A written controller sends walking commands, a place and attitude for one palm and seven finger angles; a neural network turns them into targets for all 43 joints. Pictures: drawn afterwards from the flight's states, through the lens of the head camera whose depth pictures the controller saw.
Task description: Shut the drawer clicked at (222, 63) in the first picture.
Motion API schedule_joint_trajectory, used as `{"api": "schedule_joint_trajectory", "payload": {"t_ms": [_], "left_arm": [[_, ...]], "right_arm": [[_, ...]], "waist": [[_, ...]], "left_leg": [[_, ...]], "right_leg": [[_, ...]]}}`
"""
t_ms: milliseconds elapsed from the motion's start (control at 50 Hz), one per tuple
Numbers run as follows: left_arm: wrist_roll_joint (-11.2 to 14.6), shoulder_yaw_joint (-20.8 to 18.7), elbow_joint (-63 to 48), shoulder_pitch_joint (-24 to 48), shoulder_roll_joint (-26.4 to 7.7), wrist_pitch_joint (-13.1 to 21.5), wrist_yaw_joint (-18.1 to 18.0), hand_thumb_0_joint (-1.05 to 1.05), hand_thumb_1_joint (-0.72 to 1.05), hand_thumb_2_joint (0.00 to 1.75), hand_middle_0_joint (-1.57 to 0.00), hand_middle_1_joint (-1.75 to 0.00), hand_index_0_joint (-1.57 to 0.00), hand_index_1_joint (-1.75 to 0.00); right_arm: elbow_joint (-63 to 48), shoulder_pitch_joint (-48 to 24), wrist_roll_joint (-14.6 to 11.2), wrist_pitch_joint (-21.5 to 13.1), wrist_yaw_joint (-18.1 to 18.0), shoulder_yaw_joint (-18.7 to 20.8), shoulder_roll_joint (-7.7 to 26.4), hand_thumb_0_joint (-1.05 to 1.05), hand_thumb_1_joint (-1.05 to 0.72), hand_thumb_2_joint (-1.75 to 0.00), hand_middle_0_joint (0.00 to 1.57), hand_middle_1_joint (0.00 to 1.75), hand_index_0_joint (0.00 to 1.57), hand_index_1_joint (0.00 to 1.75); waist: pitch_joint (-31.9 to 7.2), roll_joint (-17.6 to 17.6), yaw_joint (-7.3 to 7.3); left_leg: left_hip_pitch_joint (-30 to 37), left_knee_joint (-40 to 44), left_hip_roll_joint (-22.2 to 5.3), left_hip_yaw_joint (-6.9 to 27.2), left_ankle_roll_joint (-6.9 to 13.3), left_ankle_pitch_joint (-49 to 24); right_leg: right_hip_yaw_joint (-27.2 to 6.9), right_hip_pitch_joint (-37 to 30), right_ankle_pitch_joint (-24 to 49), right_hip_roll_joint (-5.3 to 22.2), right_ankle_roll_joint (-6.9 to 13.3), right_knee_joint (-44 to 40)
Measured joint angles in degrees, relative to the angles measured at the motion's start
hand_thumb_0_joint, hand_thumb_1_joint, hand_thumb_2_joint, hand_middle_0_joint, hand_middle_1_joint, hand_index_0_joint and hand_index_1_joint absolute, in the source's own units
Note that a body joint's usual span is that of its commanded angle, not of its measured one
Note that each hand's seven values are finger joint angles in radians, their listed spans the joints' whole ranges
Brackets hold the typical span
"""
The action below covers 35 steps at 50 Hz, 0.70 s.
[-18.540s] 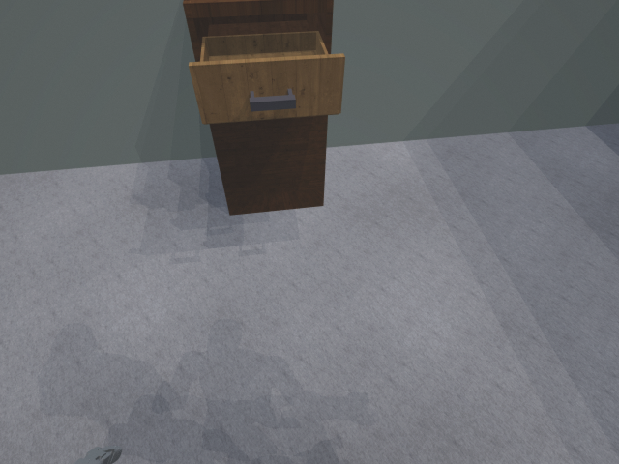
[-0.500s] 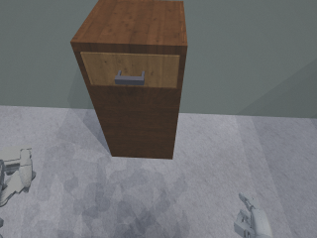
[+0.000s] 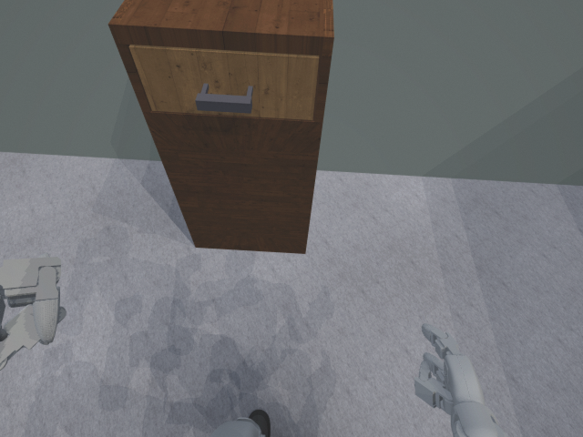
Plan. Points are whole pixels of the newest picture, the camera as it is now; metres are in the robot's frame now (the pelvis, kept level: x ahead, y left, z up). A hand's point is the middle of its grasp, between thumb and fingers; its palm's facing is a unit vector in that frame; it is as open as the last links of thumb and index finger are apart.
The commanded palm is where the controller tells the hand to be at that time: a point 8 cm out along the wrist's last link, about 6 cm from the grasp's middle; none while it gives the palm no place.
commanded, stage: step back with the hand held close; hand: left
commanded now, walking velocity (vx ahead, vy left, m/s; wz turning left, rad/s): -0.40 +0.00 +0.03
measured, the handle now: (226, 96) +0.75 +0.20 -0.02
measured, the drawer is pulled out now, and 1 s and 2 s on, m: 0.00 0.00 0.00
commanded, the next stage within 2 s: stop stepping back and stand still in 0.28 s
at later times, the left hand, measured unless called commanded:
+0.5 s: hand out of the picture +0.05 +0.21 +0.17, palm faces +0.31 -0.79 -0.52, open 3.2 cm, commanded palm -0.01 +0.25 +0.18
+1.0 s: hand out of the picture -0.01 +0.23 +0.17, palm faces +0.44 -0.80 -0.40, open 3.2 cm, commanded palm -0.07 +0.26 +0.18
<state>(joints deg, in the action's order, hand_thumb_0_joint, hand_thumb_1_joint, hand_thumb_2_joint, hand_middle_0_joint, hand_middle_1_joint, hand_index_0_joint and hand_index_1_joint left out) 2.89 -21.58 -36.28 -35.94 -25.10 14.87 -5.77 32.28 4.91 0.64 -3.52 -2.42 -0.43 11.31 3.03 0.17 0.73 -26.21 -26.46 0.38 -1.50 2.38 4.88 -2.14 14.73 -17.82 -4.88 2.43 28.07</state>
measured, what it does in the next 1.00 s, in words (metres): walks backwards: left foot, then right foot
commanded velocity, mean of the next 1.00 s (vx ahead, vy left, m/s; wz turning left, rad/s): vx -0.03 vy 0.02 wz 0.00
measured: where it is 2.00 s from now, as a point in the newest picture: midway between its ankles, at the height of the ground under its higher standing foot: outside the picture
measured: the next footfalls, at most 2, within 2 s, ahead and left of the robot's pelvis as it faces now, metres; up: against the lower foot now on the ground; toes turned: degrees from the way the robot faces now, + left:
left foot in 0.18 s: +0.01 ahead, +0.09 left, +0.00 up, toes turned +2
right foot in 0.48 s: -0.12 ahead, -0.13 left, +0.00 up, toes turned +0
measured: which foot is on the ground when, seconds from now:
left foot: down 0.00-0.00, up 0.02-0.16, down 0.18-0.48, up 0.50-0.70, down 0.72-1.00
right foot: down 0.00-0.22, up 0.24-0.46, down 0.48-1.00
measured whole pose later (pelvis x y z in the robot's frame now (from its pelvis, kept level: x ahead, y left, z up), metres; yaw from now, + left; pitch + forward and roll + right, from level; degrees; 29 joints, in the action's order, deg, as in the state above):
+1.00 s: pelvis -0.19 -0.02 +0.00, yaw +2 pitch -2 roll +0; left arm 1.1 -20.1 -30.1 -34.1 -20.5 13.3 -8.6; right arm 37.2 14.8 0.4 -7.9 -4.1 -1.0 11.3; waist -1.6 0.7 0.0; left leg -15.2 -33.5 -1.8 -1.9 0.7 16.9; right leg 2.1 15.3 -15.3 -0.1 0.8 32.1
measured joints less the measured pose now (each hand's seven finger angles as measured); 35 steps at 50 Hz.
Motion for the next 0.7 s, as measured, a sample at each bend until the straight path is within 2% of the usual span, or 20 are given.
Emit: {"api": "schedule_joint_trajectory", "payload": {"t_ms": [40,80,120,160,180,200,240,300,340,400,440,480,540,580,600,640,700], "left_arm": [[0.15,-0.10,-0.20,-1.10,-0.86,0.28,0.19,0.01,0.89,0.90,-1.41,-1.60,-1.41,-1.60],[0.24,-0.54,0.12,-1.83,-1.67,0.35,0.18,0.01,0.89,0.90,-1.41,-1.60,-1.41,-1.60],[0.22,-1.32,0.88,-2.02,-1.82,-0.01,-0.24,0.01,0.89,0.90,-1.41,-1.60,-1.41,-1.60],[0.15,-1.54,1.58,-1.57,-1.20,-0.77,-0.87,0.01,0.89,0.90,-1.41,-1.60,-1.41,-1.60],[0.16,-1.28,1.61,-1.12,-0.78,-1.17,-1.08,0.01,0.89,0.90,-1.41,-1.60,-1.41,-1.60],[0.04,-0.93,1.71,-0.33,-0.58,-1.36,-1.11,0.01,0.89,0.90,-1.41,-1.60,-1.41,-1.60],[-0.04,-0.58,2.36,1.18,-1.01,-1.38,-0.88,0.01,0.89,0.90,-1.41,-1.60,-1.41,-1.60],[0.11,-0.28,2.23,0.74,-1.32,-2.08,-0.32,0.01,0.89,0.90,-1.41,-1.60,-1.41,-1.60],[0.28,-0.33,1.36,-0.52,-1.21,-2.26,-0.39,0.01,0.89,0.90,-1.41,-1.60,-1.41,-1.60],[0.44,-0.69,0.54,-1.91,-0.84,-2.26,-0.73,0.01,0.89,0.90,-1.41,-1.60,-1.41,-1.60],[0.54,-0.98,0.70,-2.42,-0.62,-2.31,-1.03,0.01,0.89,0.90,-1.41,-1.60,-1.41,-1.60],[0.34,-1.57,0.80,-3.08,-0.76,-2.56,-1.29,0.01,0.89,0.90,-1.41,-1.60,-1.41,-1.60],[-0.04,0.47,2.16,-2.03,1.05,-3.22,-1.38,0.01,0.89,0.90,-1.41,-1.60,-1.41,-1.60],[-0.38,1.48,3.24,-1.41,2.28,-3.56,-1.84,0.01,0.89,0.90,-1.41,-1.60,-1.41,-1.60],[-0.59,1.81,3.75,-1.04,2.84,-3.67,-2.16,0.01,0.89,0.90,-1.41,-1.60,-1.41,-1.60],[-1.11,2.24,4.77,-0.30,3.78,-3.56,-2.82,0.01,0.89,0.90,-1.41,-1.60,-1.41,-1.60],[-1.60,2.84,5.24,0.65,4.75,-3.16,-3.38,0.01,0.89,0.90,-1.41,-1.60,-1.41,-1.60]], "right_arm": [[-0.33,0.46,-0.96,1.26,-0.04,0.25,-0.09,0.02,-0.90,-0.90,0.20,0.30,0.20,0.30],[-0.27,1.85,-1.43,2.28,-0.43,0.64,-0.20,0.02,-0.90,-0.90,0.20,0.30,0.20,0.30],[-0.06,3.04,-1.38,3.16,-1.12,0.64,-0.01,0.02,-0.90,-0.90,0.20,0.30,0.20,0.30],[-0.17,3.80,-1.27,3.73,-1.93,0.54,0.88,0.02,-0.90,-0.90,0.20,0.30,0.20,0.30],[-0.40,4.04,-1.39,3.78,-2.28,0.68,1.65,0.02,-0.90,-0.90,0.20,0.30,0.20,0.30],[-0.35,4.03,-1.55,3.65,-2.50,1.10,2.20,0.02,-0.90,-0.90,0.20,0.30,0.20,0.30],[0.38,3.48,-1.67,3.21,-2.25,1.94,1.86,0.02,-0.90,-0.90,0.20,0.30,0.20,0.30],[0.25,4.05,-0.60,1.07,-1.53,2.05,1.14,0.02,-0.90,-0.90,0.20,0.30,0.20,0.30],[0.39,4.68,-0.44,-0.49,-0.99,1.73,0.45,0.02,-0.90,-0.90,0.20,0.30,0.20,0.30],[0.88,5.49,0.00,-1.81,-0.55,0.99,-0.56,0.02,-0.90,-0.90,0.20,0.30,0.20,0.30],[0.99,6.03,-0.06,-2.04,-0.40,0.45,-1.00,0.02,-0.90,-0.90,0.20,0.30,0.20,0.30],[0.78,6.43,-0.26,-1.85,-0.26,-0.01,-1.37,0.02,-0.90,-0.90,0.20,0.30,0.20,0.30],[2.99,7.00,-0.32,-1.03,-0.51,0.03,-0.68,0.02,-0.90,-0.90,0.20,0.30,0.20,0.30],[4.30,8.59,-0.56,-0.74,-0.97,0.00,-0.38,0.02,-0.90,-0.90,0.20,0.30,0.20,0.30],[4.68,9.47,-0.66,-0.75,-1.31,-0.01,-0.20,0.02,-0.90,-0.90,0.20,0.30,0.20,0.30],[5.12,10.99,-0.70,-1.18,-2.04,0.12,0.41,0.02,-0.90,-0.90,0.20,0.30,0.20,0.30],[5.00,12.50,-0.61,-2.47,-2.80,0.85,2.38,0.02,-0.90,-0.90,0.20,0.30,0.20,0.30]], "waist": [[-0.87,-0.34,-0.73],[-2.64,0.71,-0.97],[-4.03,2.13,-0.94],[-4.50,2.35,-1.16],[-4.34,1.61,-1.33],[-3.96,1.12,-1.51],[-2.58,2.72,-1.27],[-1.97,2.88,-1.42],[-1.95,2.33,-1.35],[-2.29,1.31,-0.94],[-2.74,0.70,-0.73],[-3.32,1.12,-0.34],[-3.33,0.49,0.51],[-4.52,1.47,0.60],[-5.17,1.97,0.46],[-6.30,2.54,-0.07],[-7.14,1.25,-1.24]], "left_leg": [[-1.09,-4.04,-0.43,0.65,-0.36,3.78],[-2.22,-11.51,0.63,1.20,-0.69,11.16],[-1.30,-14.11,1.33,0.73,-1.12,14.06],[1.96,-9.62,1.13,0.36,-1.24,10.60],[4.17,-5.57,0.49,0.44,-0.87,5.45],[5.55,-2.59,0.42,0.73,-0.38,5.69],[6.28,-0.56,1.79,-0.11,0.31,6.47],[6.13,0.74,2.05,-0.50,0.60,4.19],[6.05,1.64,1.38,-0.48,0.44,2.62],[5.21,2.51,0.00,-0.42,-0.22,0.53],[3.85,2.25,-0.71,-0.23,-0.72,-0.48],[0.99,-0.76,-0.72,-0.61,-1.36,2.27],[-2.88,-14.50,0.10,1.06,-2.34,11.99],[-2.88,-20.98,0.74,0.36,-2.46,13.45],[-1.73,-21.34,0.65,-0.19,-2.33,13.89],[2.29,-17.30,0.02,-0.83,-1.59,14.65],[10.45,-4.89,-1.64,-0.16,-0.08,14.42]], "right_leg": [[0.58,-0.17,1.27,-0.65,0.13,-1.18],[0.73,0.16,2.21,-0.23,0.47,-2.23],[0.47,0.73,3.24,0.51,0.66,-3.05],[0.64,1.46,4.04,0.76,0.43,-3.14],[1.14,2.01,4.16,0.42,0.09,-2.51],[1.59,2.97,3.98,0.37,-0.59,-1.13],[0.69,5.46,3.23,1.74,-2.99,3.56],[-0.44,8.35,-4.48,1.80,-3.55,13.03],[-0.14,8.41,-6.46,1.79,-3.61,16.25],[0.94,6.14,-7.32,2.24,-3.82,15.64],[2.02,2.54,-6.84,2.96,-3.55,10.40],[2.29,-0.82,-4.30,3.95,-2.25,2.00],[2.64,-0.15,1.60,3.53,-0.45,0.98],[2.60,-0.46,2.60,4.31,-0.39,-0.23],[2.69,-0.64,2.96,4.72,-0.46,-0.80],[3.12,-0.69,3.42,5.27,-0.59,-1.28],[4.72,0.14,2.92,4.98,-1.06,0.31]]}}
